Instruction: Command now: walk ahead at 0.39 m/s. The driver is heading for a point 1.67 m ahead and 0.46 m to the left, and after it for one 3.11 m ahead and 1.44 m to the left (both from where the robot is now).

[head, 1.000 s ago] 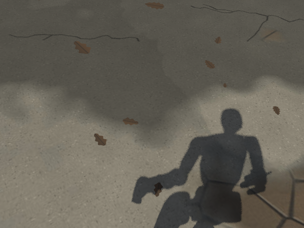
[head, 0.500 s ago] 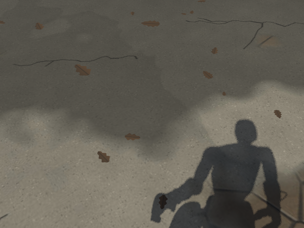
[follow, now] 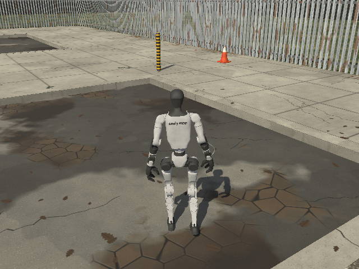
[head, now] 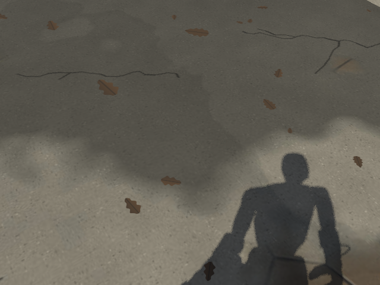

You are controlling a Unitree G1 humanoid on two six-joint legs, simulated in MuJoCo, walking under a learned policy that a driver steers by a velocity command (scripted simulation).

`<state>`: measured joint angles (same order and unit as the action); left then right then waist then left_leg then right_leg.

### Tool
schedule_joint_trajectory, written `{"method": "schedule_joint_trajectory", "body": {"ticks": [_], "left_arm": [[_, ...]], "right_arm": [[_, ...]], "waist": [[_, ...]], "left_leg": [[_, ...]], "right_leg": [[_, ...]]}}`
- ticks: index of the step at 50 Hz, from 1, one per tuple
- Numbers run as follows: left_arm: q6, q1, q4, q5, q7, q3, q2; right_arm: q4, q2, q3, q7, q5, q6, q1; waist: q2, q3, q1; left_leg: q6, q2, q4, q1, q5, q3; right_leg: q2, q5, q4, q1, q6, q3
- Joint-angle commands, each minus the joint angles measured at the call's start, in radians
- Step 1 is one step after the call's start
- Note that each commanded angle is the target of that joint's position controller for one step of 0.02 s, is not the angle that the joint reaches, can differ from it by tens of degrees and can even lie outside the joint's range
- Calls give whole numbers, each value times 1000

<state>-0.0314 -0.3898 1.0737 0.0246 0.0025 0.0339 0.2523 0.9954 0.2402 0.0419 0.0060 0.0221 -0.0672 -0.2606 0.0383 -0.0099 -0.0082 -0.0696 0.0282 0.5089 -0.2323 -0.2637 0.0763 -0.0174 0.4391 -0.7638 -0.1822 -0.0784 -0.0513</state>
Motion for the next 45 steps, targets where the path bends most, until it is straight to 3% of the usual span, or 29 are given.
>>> {"method": "schedule_joint_trajectory", "body": {"ticks": [1,3,7,11,15,18,20,21,22,23,24,25,26,28,30,33,38,41,43,45], "left_arm": [[-35,131,-106,10,-23,9,69],[-34,116,-91,12,-36,8,52],[-11,177,-108,12,-40,10,43],[-4,358,-178,6,-40,-2,20],[-9,472,-225,-6,-36,-18,-2],[-15,414,-225,-7,-22,-7,30],[-27,198,-159,-9,-7,17,73],[-36,43,-111,-3,2,31,92],[-39,-108,-82,21,13,55,170],[-34,-100,-89,35,7,69,228],[-28,-15,-92,-11,-6,66,178],[-33,100,-116,-19,-8,49,119],[-45,148,-120,-12,-12,35,59],[-65,136,-92,-7,-3,14,-2],[-85,80,-66,-9,1,14,11],[-95,29,-54,-7,4,19,46],[-94,-30,-48,-12,11,7,35],[-88,-94,-31,-12,25,6,48],[-79,-114,-23,-7,33,7,59],[-71,-99,-26,-5,45,13,82]], "right_arm": [[15,122,22,2,-2,-1,-159],[3,85,7,0,-6,-19,-117],[58,66,-7,-6,-12,-35,-232],[75,51,-20,-12,-7,-33,-276],[92,55,-25,-21,-5,-34,-298],[95,77,-21,-27,-4,-38,-264],[89,99,-13,-31,1,-32,-230],[83,107,-10,-28,-6,-27,-206],[57,68,-21,-22,-10,-27,-219],[54,-46,-34,-6,-32,-21,-354],[47,68,-7,-11,-10,-17,-254],[11,73,-2,-7,-9,-22,-164],[6,60,-1,-6,-9,-24,-127],[16,18,-2,4,8,2,-153],[12,-7,-2,14,11,24,-154],[-38,3,2,24,9,42,-35],[-116,-13,-10,36,-4,32,168],[-156,-21,-20,38,-1,31,265],[-171,-10,-17,37,4,29,281],[-163,10,-6,32,8,30,227]], "waist": [[-95,-143,39],[-93,-120,4],[-113,-84,9],[-116,-123,37],[-129,-140,54],[-138,-96,4],[-145,22,-87],[-128,95,-158],[-31,203,-191],[171,286,-90],[7,205,-94],[-2,49,-51],[-51,-20,-25],[-36,-51,33],[-20,-56,47],[-6,-90,39],[8,-107,-4],[16,-108,-38],[22,-98,-36],[51,-56,1]], "left_leg": [[-127,-347,-395,234,-362,-549],[-92,-269,-408,210,-93,-379],[-85,-217,-360,272,382,-212],[-86,-191,-369,251,549,-150],[-84,-194,-370,258,668,-116],[-74,-222,-273,318,950,-96],[-63,-224,-25,350,1108,-85],[-55,-202,173,270,993,-67],[-49,-149,468,79,630,-37],[-14,58,854,-295,-262,-39],[-40,12,902,-390,-201,-151],[-47,-43,852,-413,-91,-146],[-48,-75,799,-368,-36,-143],[-30,-107,719,-257,-8,-147],[-17,-112,680,-250,7,-135],[-4,-130,607,-369,111,-114],[10,-106,321,-400,286,-27],[-6,-80,180,-391,300,40],[-31,-51,129,-374,245,69],[-71,2,115,-295,147,98]], "right_leg": [[62,-83,-341,-530,-37,-10],[97,-193,-306,-473,-13,17],[90,-258,-303,-518,26,87],[67,-320,-146,-548,48,141],[24,-382,97,-440,24,187],[-20,-346,172,-302,-34,194],[-63,-293,206,-98,-75,179],[-40,-332,284,99,-98,154],[170,-163,302,327,-145,-80],[446,-118,411,544,-314,-619],[392,34,507,441,-294,-647],[370,36,549,274,-253,-467],[331,-83,589,143,-218,-359],[263,-257,620,1,-150,-179],[246,-352,637,-24,-131,-88],[226,-425,665,2,-99,21],[180,-654,642,68,-36,170],[207,-765,614,175,-30,208],[231,-913,556,261,-27,233],[252,-1187,438,320,-20,262]]}}
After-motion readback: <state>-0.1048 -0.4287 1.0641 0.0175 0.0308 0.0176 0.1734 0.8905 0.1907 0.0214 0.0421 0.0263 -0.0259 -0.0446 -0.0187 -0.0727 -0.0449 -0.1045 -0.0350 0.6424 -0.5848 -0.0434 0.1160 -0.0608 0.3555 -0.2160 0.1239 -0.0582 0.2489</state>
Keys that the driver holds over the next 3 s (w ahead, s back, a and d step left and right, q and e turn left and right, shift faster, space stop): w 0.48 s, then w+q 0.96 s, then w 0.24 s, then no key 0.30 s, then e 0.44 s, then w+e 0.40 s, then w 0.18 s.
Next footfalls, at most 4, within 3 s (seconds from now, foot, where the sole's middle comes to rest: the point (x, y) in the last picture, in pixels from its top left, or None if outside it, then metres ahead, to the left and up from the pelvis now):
0.44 right None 0.39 -0.05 -0.77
0.98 left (157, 246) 0.66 0.12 -0.77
1.50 right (166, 169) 1.02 0.11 -0.77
1.96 left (106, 160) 1.06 0.38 -0.77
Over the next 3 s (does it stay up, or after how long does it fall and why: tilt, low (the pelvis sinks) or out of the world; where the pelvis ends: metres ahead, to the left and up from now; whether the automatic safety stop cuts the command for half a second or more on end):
stays up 1.14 0.29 0.00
